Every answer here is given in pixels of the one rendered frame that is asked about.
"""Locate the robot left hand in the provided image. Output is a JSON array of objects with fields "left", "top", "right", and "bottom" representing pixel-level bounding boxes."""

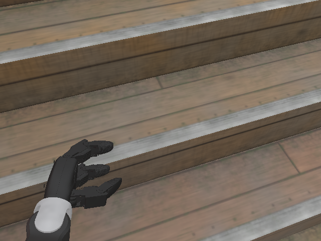
[{"left": 44, "top": 139, "right": 122, "bottom": 209}]

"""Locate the left robot forearm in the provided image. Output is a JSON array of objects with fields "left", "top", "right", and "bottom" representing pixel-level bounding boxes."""
[{"left": 25, "top": 197, "right": 72, "bottom": 241}]

